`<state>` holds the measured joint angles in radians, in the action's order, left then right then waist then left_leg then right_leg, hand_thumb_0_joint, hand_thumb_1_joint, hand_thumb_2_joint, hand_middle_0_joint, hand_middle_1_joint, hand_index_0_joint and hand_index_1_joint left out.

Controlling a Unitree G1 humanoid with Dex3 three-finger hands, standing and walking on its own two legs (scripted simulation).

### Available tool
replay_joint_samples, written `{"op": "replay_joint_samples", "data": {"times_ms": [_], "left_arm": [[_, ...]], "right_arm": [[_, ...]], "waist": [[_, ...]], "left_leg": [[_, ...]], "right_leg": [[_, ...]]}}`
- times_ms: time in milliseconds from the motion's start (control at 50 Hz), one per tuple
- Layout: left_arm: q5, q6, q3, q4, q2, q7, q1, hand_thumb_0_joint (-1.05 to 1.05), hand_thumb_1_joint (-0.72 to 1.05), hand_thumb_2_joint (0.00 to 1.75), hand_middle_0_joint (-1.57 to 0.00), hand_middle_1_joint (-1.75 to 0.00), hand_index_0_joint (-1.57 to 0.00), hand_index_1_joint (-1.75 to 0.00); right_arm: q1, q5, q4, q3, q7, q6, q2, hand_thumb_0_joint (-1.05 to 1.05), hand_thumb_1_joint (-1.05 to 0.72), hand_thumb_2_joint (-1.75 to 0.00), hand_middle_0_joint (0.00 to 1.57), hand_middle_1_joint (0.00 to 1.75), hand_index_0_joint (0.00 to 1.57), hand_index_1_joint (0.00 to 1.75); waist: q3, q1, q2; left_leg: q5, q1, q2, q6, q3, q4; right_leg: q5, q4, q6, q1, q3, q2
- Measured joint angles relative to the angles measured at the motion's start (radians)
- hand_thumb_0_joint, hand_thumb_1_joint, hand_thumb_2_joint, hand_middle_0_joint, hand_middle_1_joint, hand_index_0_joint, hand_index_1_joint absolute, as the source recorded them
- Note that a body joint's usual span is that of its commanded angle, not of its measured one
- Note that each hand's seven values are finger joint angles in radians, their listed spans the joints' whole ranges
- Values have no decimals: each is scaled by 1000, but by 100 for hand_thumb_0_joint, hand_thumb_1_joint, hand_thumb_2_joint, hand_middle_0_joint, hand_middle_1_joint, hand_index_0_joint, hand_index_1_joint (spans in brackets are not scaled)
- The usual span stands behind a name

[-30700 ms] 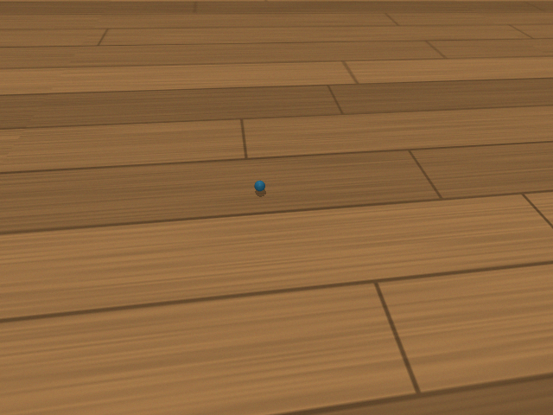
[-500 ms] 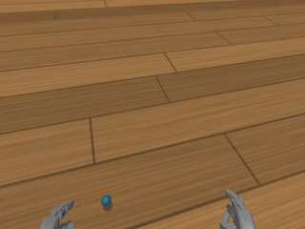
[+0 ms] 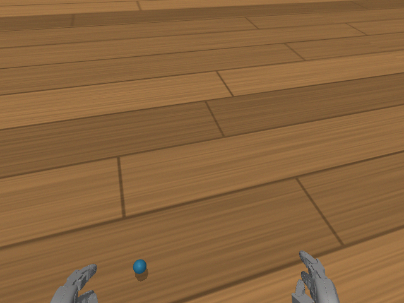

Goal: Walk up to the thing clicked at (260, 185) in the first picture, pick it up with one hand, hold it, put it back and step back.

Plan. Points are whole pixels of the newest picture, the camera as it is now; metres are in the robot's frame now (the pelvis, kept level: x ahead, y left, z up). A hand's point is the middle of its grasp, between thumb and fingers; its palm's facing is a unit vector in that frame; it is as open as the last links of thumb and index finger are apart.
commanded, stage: home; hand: left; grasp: from above
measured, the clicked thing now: (139, 266) +0.44 +0.23 -0.68
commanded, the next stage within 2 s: stand in 0.12 s
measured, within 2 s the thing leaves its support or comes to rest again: neither
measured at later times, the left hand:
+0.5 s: hand out of the picture +0.10 +0.24 -0.11, palm faces +0.03 -0.94 -0.33, open 7.4 cm
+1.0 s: hand out of the picture +0.02 +0.25 -0.10, palm faces +0.04 -0.95 -0.32, open 7.4 cm
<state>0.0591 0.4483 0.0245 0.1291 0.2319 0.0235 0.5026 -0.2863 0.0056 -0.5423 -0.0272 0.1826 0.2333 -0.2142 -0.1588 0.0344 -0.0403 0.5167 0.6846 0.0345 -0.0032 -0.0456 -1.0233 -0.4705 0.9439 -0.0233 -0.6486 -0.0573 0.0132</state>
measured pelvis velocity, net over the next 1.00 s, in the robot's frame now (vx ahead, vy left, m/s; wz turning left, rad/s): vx -0.02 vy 0.01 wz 0.01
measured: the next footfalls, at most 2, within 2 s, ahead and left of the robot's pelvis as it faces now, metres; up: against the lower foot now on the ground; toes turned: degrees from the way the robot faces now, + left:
none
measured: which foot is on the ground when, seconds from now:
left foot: down 0.00-1.00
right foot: down 0.00-1.00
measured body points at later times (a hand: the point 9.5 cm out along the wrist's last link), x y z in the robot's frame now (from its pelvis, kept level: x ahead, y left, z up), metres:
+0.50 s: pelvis -0.01 +0.01 +0.03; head +0.01 +0.02 +0.48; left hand +0.10 +0.29 -0.09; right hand +0.10 -0.27 -0.08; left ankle +0.00 +0.12 -0.68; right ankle +0.00 -0.14 -0.68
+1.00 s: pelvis -0.02 +0.01 +0.06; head -0.03 +0.01 +0.51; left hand +0.01 +0.30 -0.08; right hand +0.05 -0.26 -0.08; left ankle +0.00 +0.12 -0.68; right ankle +0.00 -0.14 -0.68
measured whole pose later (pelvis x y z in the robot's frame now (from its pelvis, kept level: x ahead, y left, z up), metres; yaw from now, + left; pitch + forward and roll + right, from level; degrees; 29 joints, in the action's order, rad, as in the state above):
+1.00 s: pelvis -0.02 +0.01 +0.06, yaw +0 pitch -5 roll +0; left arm -0.03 0.01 0.03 -1.11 0.28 0.03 0.19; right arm -0.17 -0.03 -1.09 0.04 0.02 0.00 -0.27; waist 0.06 -0.02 0.00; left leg 0.21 0.12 -0.03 0.02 0.00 -0.41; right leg -0.20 0.40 -0.05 -0.12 -0.03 0.07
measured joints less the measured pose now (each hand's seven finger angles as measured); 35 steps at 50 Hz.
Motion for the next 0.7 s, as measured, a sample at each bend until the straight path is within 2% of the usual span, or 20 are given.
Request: {"op": "replay_joint_samples", "data": {"times_ms": [220,260,300,360,420,500,700], "left_arm": [[-1,9,-1,4,2,-1,0,1,91,90,-20,-30,-20,-30],[-49,-113,-23,-137,16,8,-78,1,90,90,-20,-30,-21,-30],[-85,-222,-29,-329,29,13,-174,1,90,90,-21,-30,-21,-30],[-105,-304,-20,-539,49,11,-254,1,90,90,-21,-30,-21,-30],[-105,-346,-3,-688,61,12,-279,1,90,90,-20,-30,-21,-30],[-104,-380,13,-851,66,13,-280,1,90,90,-20,-30,-21,-30],[-92,-417,14,-1104,53,11,-271,1,91,90,-20,-30,-21,-30]], "right_arm": [[-1,1,2,-3,-2,-2,2,1,-90,-90,21,30,21,29],[36,-57,-56,12,-31,-32,-3,1,-90,-90,20,30,21,29],[77,-94,-133,10,-80,-99,-25,1,-90,-90,20,30,21,29],[108,-86,-217,25,-135,-156,-44,1,-90,-90,21,30,21,30],[107,-71,-271,51,-161,-179,-54,1,-90,-90,21,30,21,30],[96,-68,-329,72,-168,-198,-65,1,-90,-90,21,30,21,30],[90,-52,-454,70,-157,-222,-52,1,-90,-90,20,30,21,30]], "waist": [[1,1,-1],[68,-21,16],[115,-43,37],[159,-58,60],[180,-60,67],[191,-58,62],[218,-64,50]], "left_leg": [[-4,1,0,2,1,-1],[-16,-61,-8,7,14,23],[-39,-117,-20,11,27,66],[-73,-186,-37,15,40,132],[-99,-241,-45,19,45,190],[-128,-308,-45,25,48,262],[-221,-469,-55,32,51,463]], "right_leg": [[6,-2,-2,0,2,0],[11,-10,0,52,13,8],[23,-32,2,97,25,20],[43,-71,-3,152,37,37],[67,-123,-10,204,40,44],[103,-205,-18,275,41,43],[201,-415,-28,441,39,51]]}}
